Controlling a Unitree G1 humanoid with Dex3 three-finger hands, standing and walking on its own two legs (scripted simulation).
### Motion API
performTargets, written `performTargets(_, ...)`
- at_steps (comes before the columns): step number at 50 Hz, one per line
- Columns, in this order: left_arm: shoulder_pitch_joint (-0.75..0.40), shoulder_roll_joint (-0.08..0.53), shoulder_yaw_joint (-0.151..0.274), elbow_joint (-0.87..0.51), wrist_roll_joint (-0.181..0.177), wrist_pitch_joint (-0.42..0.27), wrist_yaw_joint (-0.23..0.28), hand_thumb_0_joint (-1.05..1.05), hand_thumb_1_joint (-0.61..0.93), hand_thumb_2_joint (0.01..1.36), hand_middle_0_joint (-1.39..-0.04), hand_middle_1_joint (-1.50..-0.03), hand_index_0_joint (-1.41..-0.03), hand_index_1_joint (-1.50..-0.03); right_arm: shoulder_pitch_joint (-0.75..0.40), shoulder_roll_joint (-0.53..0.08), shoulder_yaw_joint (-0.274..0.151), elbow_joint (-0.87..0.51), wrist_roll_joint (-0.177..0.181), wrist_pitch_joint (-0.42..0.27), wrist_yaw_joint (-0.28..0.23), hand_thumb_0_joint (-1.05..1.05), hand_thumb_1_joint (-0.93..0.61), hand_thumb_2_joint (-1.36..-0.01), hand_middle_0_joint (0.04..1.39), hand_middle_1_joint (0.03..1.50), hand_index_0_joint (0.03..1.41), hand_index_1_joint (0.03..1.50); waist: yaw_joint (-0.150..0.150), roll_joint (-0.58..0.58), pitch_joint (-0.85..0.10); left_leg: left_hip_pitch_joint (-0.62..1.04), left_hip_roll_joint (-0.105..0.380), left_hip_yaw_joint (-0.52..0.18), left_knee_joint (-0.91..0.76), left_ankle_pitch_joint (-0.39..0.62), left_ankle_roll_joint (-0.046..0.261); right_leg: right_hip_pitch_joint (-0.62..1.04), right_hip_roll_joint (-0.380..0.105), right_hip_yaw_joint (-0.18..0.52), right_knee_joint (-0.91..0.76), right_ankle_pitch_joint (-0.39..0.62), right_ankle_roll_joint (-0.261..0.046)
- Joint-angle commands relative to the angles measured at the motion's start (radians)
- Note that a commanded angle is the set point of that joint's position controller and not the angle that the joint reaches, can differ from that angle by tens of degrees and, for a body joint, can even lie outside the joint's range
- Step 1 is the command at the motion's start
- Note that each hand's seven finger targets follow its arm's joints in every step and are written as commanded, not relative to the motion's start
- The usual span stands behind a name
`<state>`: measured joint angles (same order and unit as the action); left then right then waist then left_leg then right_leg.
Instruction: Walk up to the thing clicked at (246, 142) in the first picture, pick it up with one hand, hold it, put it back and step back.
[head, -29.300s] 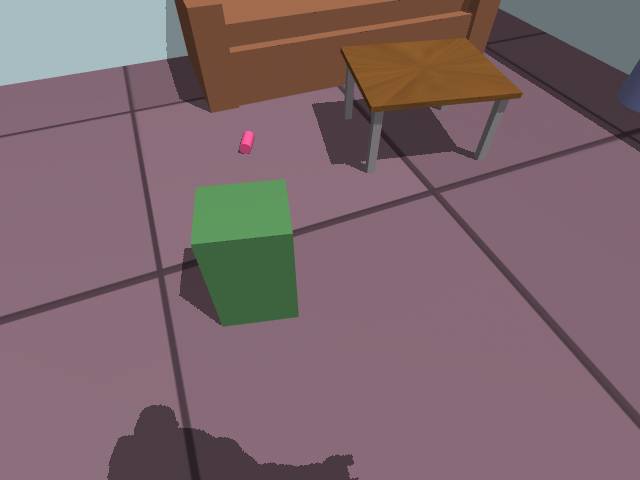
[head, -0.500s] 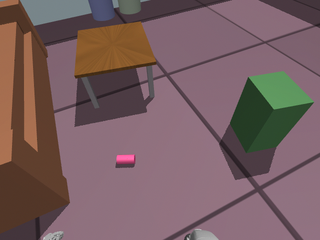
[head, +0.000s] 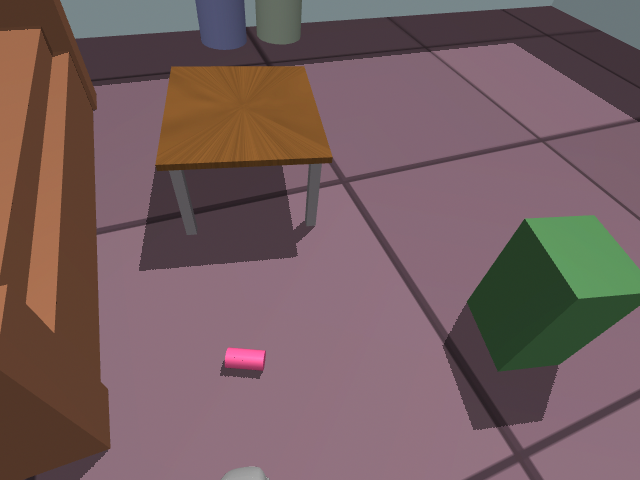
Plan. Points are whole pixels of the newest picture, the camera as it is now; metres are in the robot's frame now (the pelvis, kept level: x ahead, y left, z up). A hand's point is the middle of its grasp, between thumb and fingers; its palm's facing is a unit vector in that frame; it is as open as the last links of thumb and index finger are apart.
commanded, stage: walk up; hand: left
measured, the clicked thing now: (245, 358) +0.56 +0.21 -0.72
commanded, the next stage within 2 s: stand in 2.00 s
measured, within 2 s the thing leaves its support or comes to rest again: neither
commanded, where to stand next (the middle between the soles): +0.14 -0.03 m, yaw +0 degrees
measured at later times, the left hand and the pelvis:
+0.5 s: hand out of the picture +0.12 +0.24 -0.14, palm faces -0.05 -0.93 -0.37, open 7.4 cm; pelvis +0.03 -0.01 +0.00, yaw -2 degrees
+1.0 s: hand out of the picture +0.12 +0.23 -0.14, palm faces -0.04 -0.95 -0.30, open 7.4 cm; pelvis +0.04 -0.02 +0.03, yaw -1 degrees
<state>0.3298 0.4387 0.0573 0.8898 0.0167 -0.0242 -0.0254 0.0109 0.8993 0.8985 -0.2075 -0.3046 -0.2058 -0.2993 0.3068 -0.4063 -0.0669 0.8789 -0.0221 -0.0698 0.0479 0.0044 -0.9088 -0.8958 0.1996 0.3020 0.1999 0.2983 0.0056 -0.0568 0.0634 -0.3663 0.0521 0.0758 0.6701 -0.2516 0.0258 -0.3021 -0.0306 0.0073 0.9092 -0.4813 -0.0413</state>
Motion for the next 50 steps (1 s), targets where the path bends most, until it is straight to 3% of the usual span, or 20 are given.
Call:
performTargets(1,0.012,0.183,0.037,-0.061,-0.016,-0.020,0.031,0.000,0.900,0.900,-0.200,-0.300,-0.200,-0.300,0.050,-0.256,-0.058,-0.076,0.008,-0.024,-0.046,0.000,-0.900,-0.900,0.200,0.300,0.200,0.300,-0.016,0.199,0.003,0.225,0.279,-0.394,-0.336,0.343,0.165,-0.274,-0.011,0.114,0.194,0.008,-0.006)
performTargets(2,0.040,0.173,0.033,-0.044,-0.022,-0.015,0.028,0.000,0.900,0.900,-0.200,-0.300,-0.200,-0.300,0.046,-0.237,-0.051,-0.075,0.013,-0.030,-0.052,0.000,-0.900,-0.900,0.200,0.300,0.200,0.300,0.001,0.204,-0.008,0.220,0.234,-0.279,-0.309,0.471,0.118,-0.237,-0.023,0.111,0.160,0.048,-0.003)
performTargets(4,0.050,0.158,0.029,-0.026,-0.024,-0.001,0.023,0.000,0.900,0.900,-0.200,-0.300,-0.200,-0.300,0.020,-0.247,-0.050,-0.069,0.018,-0.029,-0.059,0.000,-0.900,-0.900,0.200,0.300,0.200,0.300,0.004,0.230,-0.031,0.175,0.209,-0.207,-0.294,0.494,0.130,-0.172,-0.016,0.066,0.131,0.106,0.011)
performTargets(5,0.055,0.146,0.027,-0.018,-0.026,0.007,0.023,0.000,0.900,0.900,-0.200,-0.300,-0.200,-0.300,-0.011,-0.241,-0.046,-0.079,0.018,-0.025,-0.063,0.000,-0.900,-0.900,0.200,0.300,0.200,0.300,0.014,0.237,-0.035,0.152,0.212,-0.183,-0.296,0.443,0.151,-0.148,-0.015,0.054,0.096,0.120,0.021)
performTargets(9,-0.011,0.128,0.023,-0.005,-0.020,0.016,0.022,0.000,0.900,0.900,-0.200,-0.300,-0.200,-0.300,-0.051,-0.231,-0.034,-0.085,0.012,-0.012,-0.066,0.000,-0.900,-0.900,0.200,0.300,0.200,0.300,0.005,0.214,-0.047,0.093,0.202,-0.125,-0.270,0.379,0.157,-0.056,-0.031,0.009,-0.086,0.181,0.030)
performTargets(13,-0.052,0.115,0.020,0.012,-0.018,0.010,0.030,0.000,0.900,0.900,-0.200,-0.300,-0.200,-0.300,-0.055,-0.236,-0.030,-0.068,0.018,0.011,-0.066,0.000,-0.900,-0.900,0.200,0.300,0.200,0.300,-0.013,0.229,-0.105,0.123,0.209,-0.141,-0.156,0.503,0.162,0.021,0.001,-0.039,-0.202,0.181,0.025)
performTargets(15,-0.025,0.116,0.021,0.040,-0.011,0.000,0.034,0.000,0.900,0.900,-0.200,-0.300,-0.200,-0.300,-0.096,-0.222,-0.021,-0.065,0.030,0.024,-0.063,0.000,-0.900,-0.900,0.200,0.300,0.200,0.300,0.025,0.184,-0.131,0.092,0.188,-0.135,-0.081,0.367,0.122,0.124,0.006,-0.037,-0.382,0.280,0.001)
performTargets(16,-0.041,0.149,0.027,0.042,-0.004,-0.009,0.037,0.000,0.900,0.900,-0.200,-0.300,-0.200,-0.300,-0.106,-0.185,-0.007,-0.064,0.033,0.027,-0.062,0.000,-0.900,-0.900,0.200,0.300,0.200,0.300,0.028,0.106,-0.138,0.045,0.157,-0.117,-0.046,0.264,0.075,0.173,-0.036,0.030,-0.430,0.374,-0.013)
performTargets(17,-0.058,0.197,0.038,0.038,0.004,-0.020,0.041,0.000,0.900,0.900,-0.200,-0.300,-0.200,-0.300,-0.089,-0.142,0.008,-0.062,0.040,0.026,-0.062,0.000,-0.900,-0.900,0.200,0.300,0.200,0.300,0.011,-0.040,-0.158,0.009,0.095,-0.079,0.043,0.145,0.029,0.189,-0.169,0.223,-0.471,0.466,-0.058)
performTargets(18,-0.144,0.221,0.036,0.020,-0.002,-0.024,0.038,0.000,0.900,0.900,-0.200,-0.300,-0.200,-0.300,-0.072,-0.118,0.017,-0.045,0.039,0.031,-0.063,0.000,-0.900,-0.900,0.200,0.300,0.200,0.300,-0.020,-0.088,-0.110,0.005,-0.001,-0.045,0.043,-0.078,-0.014,0.109,-0.269,0.334,-0.504,0.497,-0.144)
performTargets(19,-0.212,0.242,0.029,0.016,-0.005,-0.018,0.035,0.000,0.900,0.900,-0.200,-0.300,-0.200,-0.300,-0.085,-0.154,0.003,-0.011,0.035,0.037,-0.071,0.000,-0.900,-0.900,0.200,0.300,0.200,0.300,-0.026,-0.121,-0.084,0.114,-0.008,-0.049,0.039,-0.202,-0.005,-0.023,-0.297,0.330,-0.492,0.481,-0.191)
performTargets(20,-0.237,0.206,0.021,0.019,-0.008,-0.013,0.032,0.000,0.900,0.900,-0.200,-0.300,-0.200,-0.300,-0.064,-0.160,0.001,0.021,0.031,0.036,-0.070,0.000,-0.900,-0.900,0.200,0.300,0.200,0.300,-0.044,-0.109,-0.063,0.187,0.006,-0.063,-0.035,-0.177,-0.002,-0.094,-0.254,0.267,-0.484,0.430,-0.152)
performTargets(21,-0.223,0.172,0.008,0.024,-0.009,-0.010,0.030,0.000,0.900,0.900,-0.200,-0.300,-0.200,-0.300,-0.083,-0.177,0.001,0.034,0.032,0.028,-0.065,0.000,-0.900,-0.900,0.200,0.300,0.200,0.300,-0.045,-0.074,-0.063,0.221,0.034,-0.089,-0.136,-0.061,0.009,-0.103,-0.197,0.186,-0.468,0.403,-0.088)
performTargets(22,-0.228,0.154,0.004,0.035,-0.012,-0.012,0.030,0.000,0.900,0.900,-0.200,-0.300,-0.200,-0.300,-0.123,-0.194,-0.003,0.044,0.034,0.024,-0.058,0.000,-0.900,-0.900,0.200,0.300,0.200,0.300,-0.032,-0.058,-0.070,0.209,0.059,-0.099,-0.146,0.028,0.018,-0.067,-0.141,0.123,-0.458,0.365,-0.038)
performTargets(23,-0.225,0.148,0.001,0.045,-0.013,-0.012,0.030,0.000,0.900,0.900,-0.200,-0.300,-0.200,-0.300,-0.147,-0.186,0.003,0.049,0.032,0.024,-0.054,0.000,-0.900,-0.900,0.200,0.300,0.200,0.300,-0.018,-0.064,-0.078,0.200,0.076,-0.121,-0.170,0.063,0.027,-0.042,-0.114,0.108,-0.456,0.330,-0.018)
performTargets(25,-0.223,0.146,0.001,0.066,-0.011,-0.011,0.026,0.000,0.900,0.900,-0.200,-0.300,-0.200,-0.300,-0.170,-0.181,0.013,0.067,0.025,0.022,-0.049,0.000,-0.900,-0.900,0.200,0.300,0.200,0.300,-0.003,-0.066,-0.093,0.182,0.087,-0.127,-0.207,0.006,0.032,-0.003,-0.107,0.118,-0.497,0.220,-0.017)
performTargets(27,-0.258,0.139,-0.002,0.082,-0.010,-0.010,0.025,0.000,0.900,0.900,-0.200,-0.300,-0.200,-0.300,-0.184,-0.173,0.021,0.097,0.022,0.024,-0.045,0.000,-0.900,-0.900,0.200,0.300,0.200,0.300,-0.006,-0.041,-0.046,0.134,0.073,-0.124,-0.252,-0.049,0.018,0.021,-0.114,0.129,-0.537,0.157,-0.014)
performTargets(30,-0.277,0.135,-0.006,0.102,-0.015,-0.006,0.023,0.000,0.900,0.900,-0.200,-0.300,-0.200,-0.300,-0.207,-0.175,0.028,0.134,0.014,0.022,-0.044,0.000,-0.900,-0.900,0.200,0.300,0.200,0.300,-0.001,0.023,-0.022,0.141,0.074,-0.132,-0.312,-0.059,0.007,0.021,-0.108,0.127,-0.571,0.119,-0.011)
performTargets(44,-0.296,0.113,-0.013,0.192,-0.013,-0.001,0.012,0.000,0.900,0.900,-0.200,-0.300,-0.200,-0.300,-0.253,-0.174,0.031,0.211,0.008,0.013,-0.048,0.000,-0.900,-0.900,0.200,0.300,0.200,0.300,0.003,0.112,-0.062,0.150,0.100,-0.152,-0.428,-0.060,-0.004,0.158,-0.088,0.071,-0.615,0.264,0.011)
performTargets(50,-0.299,0.111,-0.014,0.216,-0.012,-0.001,0.014,0.000,0.900,0.900,-0.200,-0.300,-0.200,-0.300,-0.255,-0.174,0.029,0.224,0.011,0.016,-0.052,0.000,-0.900,-0.900,0.200,0.300,0.200,0.300,-0.006,0.082,-0.080,0.195,0.097,-0.139,-0.411,0.030,-0.005,0.162,-0.096,0.067,-0.632,0.314,0.016)
